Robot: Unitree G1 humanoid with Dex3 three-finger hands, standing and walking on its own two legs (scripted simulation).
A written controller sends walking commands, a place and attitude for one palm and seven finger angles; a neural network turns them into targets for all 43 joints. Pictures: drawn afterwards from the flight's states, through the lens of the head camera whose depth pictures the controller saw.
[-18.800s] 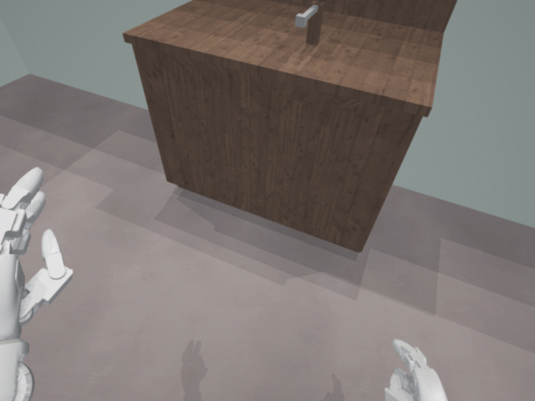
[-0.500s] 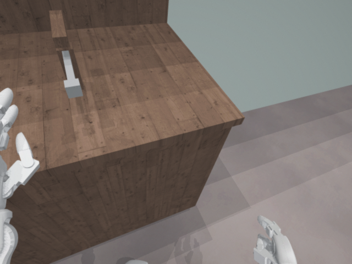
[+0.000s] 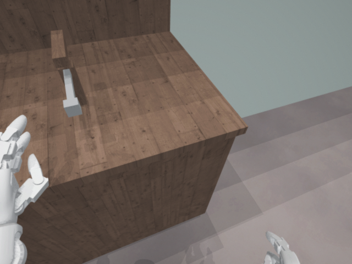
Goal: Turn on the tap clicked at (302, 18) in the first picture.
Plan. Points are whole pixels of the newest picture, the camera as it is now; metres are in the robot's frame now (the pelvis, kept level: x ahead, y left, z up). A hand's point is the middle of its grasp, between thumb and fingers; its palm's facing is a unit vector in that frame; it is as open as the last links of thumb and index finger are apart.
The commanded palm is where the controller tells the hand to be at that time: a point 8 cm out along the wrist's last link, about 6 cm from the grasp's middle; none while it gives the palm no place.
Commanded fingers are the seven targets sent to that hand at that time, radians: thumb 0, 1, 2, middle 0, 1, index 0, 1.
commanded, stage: come to a stop and stand still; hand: left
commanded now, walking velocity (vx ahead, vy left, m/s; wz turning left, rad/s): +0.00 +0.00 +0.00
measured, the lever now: (72, 107) +0.38 +0.25 +0.16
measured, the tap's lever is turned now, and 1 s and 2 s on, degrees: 1 1 1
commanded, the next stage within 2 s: look again from close up in 0.16 s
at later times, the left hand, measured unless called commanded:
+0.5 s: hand (45, 170) +0.23 +0.24 +0.16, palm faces +0.35 -0.88 -0.33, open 7.4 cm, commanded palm +0.15 +0.29 +0.18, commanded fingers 0.00 0.90 0.90 -0.20 -0.30 -0.20 -0.30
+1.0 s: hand out of the picture +0.17 +0.29 +0.16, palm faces +0.41 -0.85 -0.32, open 7.4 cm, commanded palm +0.11 +0.32 +0.18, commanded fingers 0.00 0.90 0.90 -0.20 -0.30 -0.20 -0.30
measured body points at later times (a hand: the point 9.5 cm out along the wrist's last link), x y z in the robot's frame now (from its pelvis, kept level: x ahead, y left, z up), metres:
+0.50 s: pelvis -0.01 +0.01 +0.00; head +0.01 +0.01 +0.45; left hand +0.20 +0.29 +0.18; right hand +0.17 -0.21 -0.07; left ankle +0.01 +0.11 -0.73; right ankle -0.02 -0.10 -0.73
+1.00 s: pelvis -0.04 +0.04 +0.01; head -0.05 +0.06 +0.45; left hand +0.14 +0.33 +0.17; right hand +0.13 -0.17 -0.06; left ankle +0.00 +0.11 -0.73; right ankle -0.02 -0.09 -0.73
